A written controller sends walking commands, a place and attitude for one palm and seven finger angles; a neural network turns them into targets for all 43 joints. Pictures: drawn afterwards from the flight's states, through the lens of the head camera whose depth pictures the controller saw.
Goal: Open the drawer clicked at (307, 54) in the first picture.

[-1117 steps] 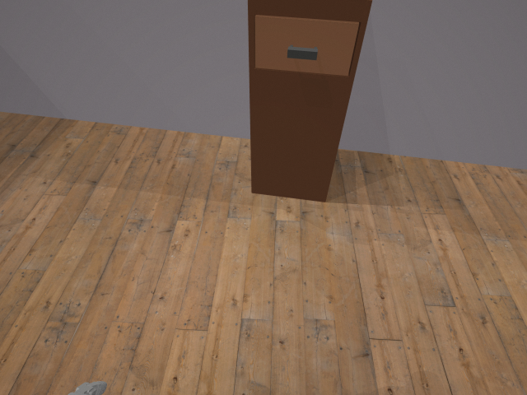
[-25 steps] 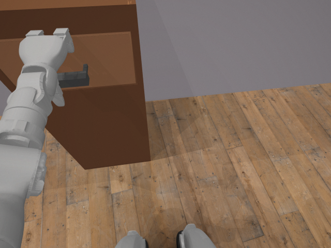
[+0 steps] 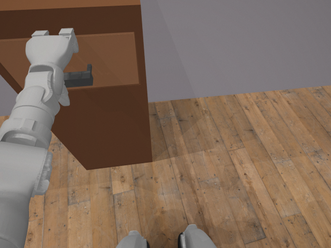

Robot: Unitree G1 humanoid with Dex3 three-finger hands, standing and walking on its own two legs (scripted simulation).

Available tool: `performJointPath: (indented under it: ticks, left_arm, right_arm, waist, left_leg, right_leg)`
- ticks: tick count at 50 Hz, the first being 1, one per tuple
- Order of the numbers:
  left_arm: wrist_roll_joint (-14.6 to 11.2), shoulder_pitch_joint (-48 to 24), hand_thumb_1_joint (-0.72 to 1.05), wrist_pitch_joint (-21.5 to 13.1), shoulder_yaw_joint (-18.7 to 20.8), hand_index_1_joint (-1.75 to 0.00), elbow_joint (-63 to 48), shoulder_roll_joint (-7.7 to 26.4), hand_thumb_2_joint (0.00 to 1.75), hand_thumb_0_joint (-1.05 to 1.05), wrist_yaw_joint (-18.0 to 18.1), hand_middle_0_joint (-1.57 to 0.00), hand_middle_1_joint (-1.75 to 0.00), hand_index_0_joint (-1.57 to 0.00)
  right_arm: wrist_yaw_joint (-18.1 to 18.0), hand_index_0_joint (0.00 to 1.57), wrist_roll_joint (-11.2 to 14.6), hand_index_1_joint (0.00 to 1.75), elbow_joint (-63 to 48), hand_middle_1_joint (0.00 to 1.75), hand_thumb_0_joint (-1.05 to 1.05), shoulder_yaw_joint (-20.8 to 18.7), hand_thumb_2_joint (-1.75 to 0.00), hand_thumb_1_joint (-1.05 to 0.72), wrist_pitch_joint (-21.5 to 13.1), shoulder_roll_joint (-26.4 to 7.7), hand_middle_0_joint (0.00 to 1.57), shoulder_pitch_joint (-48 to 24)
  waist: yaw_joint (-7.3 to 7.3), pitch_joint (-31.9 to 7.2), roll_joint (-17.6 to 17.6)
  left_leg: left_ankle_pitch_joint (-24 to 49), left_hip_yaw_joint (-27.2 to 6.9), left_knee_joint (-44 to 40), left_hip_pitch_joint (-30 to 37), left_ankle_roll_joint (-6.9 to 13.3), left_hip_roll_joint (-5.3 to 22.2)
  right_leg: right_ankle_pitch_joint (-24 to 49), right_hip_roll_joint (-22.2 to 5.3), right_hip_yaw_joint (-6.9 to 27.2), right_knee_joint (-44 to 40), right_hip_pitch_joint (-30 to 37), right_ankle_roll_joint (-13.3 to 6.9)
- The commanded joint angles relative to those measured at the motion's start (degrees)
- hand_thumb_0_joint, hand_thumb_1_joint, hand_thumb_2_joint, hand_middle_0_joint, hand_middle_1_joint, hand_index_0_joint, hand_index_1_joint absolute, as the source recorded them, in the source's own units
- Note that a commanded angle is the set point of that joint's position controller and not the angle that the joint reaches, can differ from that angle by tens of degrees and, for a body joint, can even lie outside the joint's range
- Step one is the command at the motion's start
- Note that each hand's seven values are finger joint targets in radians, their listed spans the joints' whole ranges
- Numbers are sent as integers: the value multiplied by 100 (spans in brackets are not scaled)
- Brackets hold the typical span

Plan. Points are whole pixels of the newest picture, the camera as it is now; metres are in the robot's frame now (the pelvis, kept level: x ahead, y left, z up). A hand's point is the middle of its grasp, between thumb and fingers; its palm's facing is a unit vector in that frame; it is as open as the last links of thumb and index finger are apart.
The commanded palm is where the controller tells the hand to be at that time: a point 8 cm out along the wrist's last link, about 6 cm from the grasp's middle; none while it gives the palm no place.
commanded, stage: lift the fingers back up to retry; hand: left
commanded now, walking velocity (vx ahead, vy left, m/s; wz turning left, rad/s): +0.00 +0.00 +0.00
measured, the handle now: (73, 73) +0.57 +0.22 +0.06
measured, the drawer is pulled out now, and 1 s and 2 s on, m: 0.00 0.00 0.00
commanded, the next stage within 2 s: re-aim the fingers above the handle in 0.70 s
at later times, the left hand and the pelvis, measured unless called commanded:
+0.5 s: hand (59, 67) +0.52 +0.23 +0.13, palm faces +0.01 +0.02 -1.00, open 13.6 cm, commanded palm +0.52 +0.25 +0.17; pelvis +0.02 -0.01 +0.02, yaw +0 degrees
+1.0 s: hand (59, 66) +0.52 +0.23 +0.13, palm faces +0.02 +0.01 -1.00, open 13.5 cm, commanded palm +0.51 +0.24 +0.17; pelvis +0.06 -0.02 +0.03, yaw +1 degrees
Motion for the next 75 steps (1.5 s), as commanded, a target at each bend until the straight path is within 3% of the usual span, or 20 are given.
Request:
performJointPath:
  ticks: [1, 6, 13, 16, 18, 21, 24, 26, 29, 43, 48, 50, 55, 58, 60, 63, 67, 70, 73, 75]
  left_arm:
    - [55, -1474, -50, 369, 294, -120, 242, 1436, 30, 0, -314, -30, -120, -30]
    - [33, -1815, -50, 280, 347, -120, 19, 1487, 30, 0, -265, -30, -120, -30]
    - [-1, -2035, -50, 75, 811, -120, -456, 2006, 30, 0, -172, -30, -120, -30]
    - [-21, -2002, -50, 6, 829, -120, -552, 1980, 30, 0, -117, -30, -120, -30]
    - [-31, -2188, -50, -90, 1010, -120, -852, 2195, 30, 0, -70, -30, -120, -30]
    - [-51, -2264, -50, -139, 978, -120, -990, 2131, 30, 0, -3, -30, -120, -30]
    - [-80, -2217, -50, -234, 1182, -120, -1322, 2269, 30, 0, 59, -30, -120, -30]
    - [-89, -2315, -50, -289, 1232, -120, -1535, 2314, 30, 0, 85, -30, -120, -30]
    - [-103, -1968, -50, -312, 1133, -120, -1436, 1998, 30, 0, 110, -30, -120, -30]
    - [-53, -1708, -50, -199, 1141, -120, -1574, 1824, 30, 0, 168, -30, -120, -30]
    - [-14, -1682, -50, -194, 1128, -120, -1696, 1793, 30, 0, 162, -30, -120, -30]
    - [-4, -1573, -50, -183, 1172, -120, -1640, 1846, 30, 0, 160, -30, -120, -30]
    - [-32, -1526, -50, -257, 1012, -120, -1935, 1524, 30, 0, 151, -30, -120, -30]
    - [-72, -1288, -50, -281, 1267, -120, -1916, 1760, 30, 0, 117, -30, -120, -30]
    - [-81, -1238, -50, -251, 1196, -120, -1764, 1745, 30, 0, 88, -30, -120, -30]
    - [-61, -1385, -50, -309, 1278, -120, -1809, 1903, 30, 0, 64, -30, -120, -30]
    - [-45, -1384, -50, -337, 1128, -120, -1905, 1684, 30, 0, 96, -30, -120, -30]
    - [-44, -1296, -50, -313, 1360, -120, -1705, 2000, 30, 0, 108, -30, -120, -30]
    - [-36, -1482, -50, -336, 1287, -120, -1797, 1918, 30, 0, 105, -30, -120, -30]
    - [-27, -1447, -50, -296, 1206, -120, -1645, 1867, 30, 0, 122, -30, -120, -30]
  right_arm:
    - [-63, 20, -12, 30, -439, 30, 0, -324, -90, -90, -144, -971, 20, 645]
    - [-49, 20, 4, 30, -408, 30, 0, -340, -90, -90, -188, -947, 20, 728]
    - [-35, 20, -6, 30, -376, 30, 0, -369, -90, -90, -229, -900, 20, 743]
    - [-17, 20, 3, 30, -363, 30, 0, -378, -90, -90, -254, -865, 20, 719]
    - [-24, 20, -10, 30, -339, 30, 0, -394, -90, -90, -250, -868, 20, 698]
    - [-9, 20, -3, 30, -288, 30, 0, -394, -90, -90, -280, -841, 20, 681]
    - [3, 20, -29, 30, -277, 30, 0, -430, -90, -90, -254, -808, 20, 651]
    - [14, 20, -24, 30, -242, 30, 0, -444, -90, -90, -259, -812, 20, 600]
    - [36, 20, -38, 30, -198, 30, 0, -478, -90, -90, -233, -791, 20, 580]
    - [113, 20, -67, 30, -197, 30, 0, -528, -90, -90, -94, -777, 20, 314]
    - [130, 20, -98, 30, -208, 30, 0, -548, -90, -90, -54, -768, 20, 264]
    - [141, 20, -90, 30, -218, 30, 0, -542, -90, -90, -44, -764, 20, 237]
    - [189, 20, -116, 30, -247, 30, 0, -591, -90, -90, -33, -731, 20, 183]
    - [178, 20, -128, 30, -260, 30, 0, -592, -90, -90, -6, -745, 20, 156]
    - [156, 20, -95, 30, -253, 30, 0, -572, -90, -90, -7, -745, 20, 132]
    - [139, 20, -92, 30, -229, 30, 0, -574, -90, -90, -13, -776, 20, 145]
    - [157, 20, -88, 30, -220, 30, 0, -594, -90, -90, -41, -745, 20, 171]
    - [139, 20, -90, 30, -190, 30, 0, -582, -90, -90, -34, -779, 20, 192]
    - [130, 20, -96, 30, -188, 30, 0, -590, -90, -90, -48, -777, 20, 203]
    - [133, 20, -85, 30, -166, 30, 0, -578, -90, -90, -53, -769, 20, 196]
  waist:
    - [-160, -1043, -376]
    - [-197, -1131, -334]
    - [-47, -1501, -352]
    - [-7, -1521, -231]
    - [24, -1760, -251]
    - [19, -1646, -89]
    - [142, -1991, 14]
    - [144, -1891, 87]
    - [146, -1836, -89]
    - [216, -1705, -216]
    - [231, -1882, -144]
    - [271, -1739, -73]
    - [275, -1910, 3]
    - [369, -1972, -221]
    - [320, -1699, -313]
    - [317, -1690, -275]
    - [306, -1744, -52]
    - [337, -1694, -277]
    - [286, -1796, -236]
    - [269, -1615, -108]
  left_leg:
    - [-1352, -8, -1003, 569, 17, 21]
    - [-1342, -23, -1057, 660, 26, 43]
    - [-1096, 10, -1127, 759, 61, 24]
    - [-1045, 12, -1226, 901, 54, 24]
    - [-899, -11, -1264, 1041, 68, 33]
    - [-768, -28, -1365, 1214, 66, 45]
    - [-289, -15, -1405, 1496, 71, 30]
    - [-152, -20, -1457, 1632, 64, 41]
    - [190, -16, -1485, 1797, 65, 40]
    - [902, 89, -1538, 2123, 56, -13]
    - [1184, 117, -1502, 2245, 56, -35]
    - [1115, 113, -1527, 2186, 39, -33]
    - [1340, 130, -1507, 2425, 48, -41]
    - [1351, 133, -1539, 2308, 59, -48]
    - [1156, 148, -1570, 2146, 63, -53]
    - [1111, 144, -1605, 2135, 63, -44]
    - [1130, 143, -1609, 2303, 53, -47]
    - [1008, 145, -1616, 2094, 66, -51]
    - [1044, 146, -1617, 2165, 65, -49]
    - [904, 145, -1632, 2143, 53, -41]
  right_leg:
    - [-1390, 118, -136, -1028, 763, -130]
    - [-1314, 118, -120, -1048, 878, -106]
    - [-1176, 93, -2, -1202, 1493, -82]
    - [-1108, 85, 0, -1272, 1613, -66]
    - [-993, 87, 16, -1305, 1819, -80]
    - [-857, 92, -2, -1362, 1838, -81]
    - [-512, 92, 11, -1415, 2212, -97]
    - [-395, 92, -9, -1460, 2224, -105]
    - [-122, 115, -42, -1504, 2291, -117]
    - [575, 107, -39, -1583, 2637, -140]
    - [932, 96, -23, -1548, 2811, -149]
    - [887, 90, -38, -1525, 2767, -151]
    - [1118, 103, -44, -1519, 2838, -164]
    - [1190, 92, -6, -1551, 3133, -158]
    - [1106, 73, 6, -1581, 3082, -130]
    - [985, 68, 24, -1617, 3071, -138]
    - [935, 94, -25, -1582, 2907, -164]
    - [901, 76, 26, -1605, 3041, -134]
    - [888, 84, 20, -1620, 3030, -142]
    - [739, 81, 12, -1617, 2860, -142]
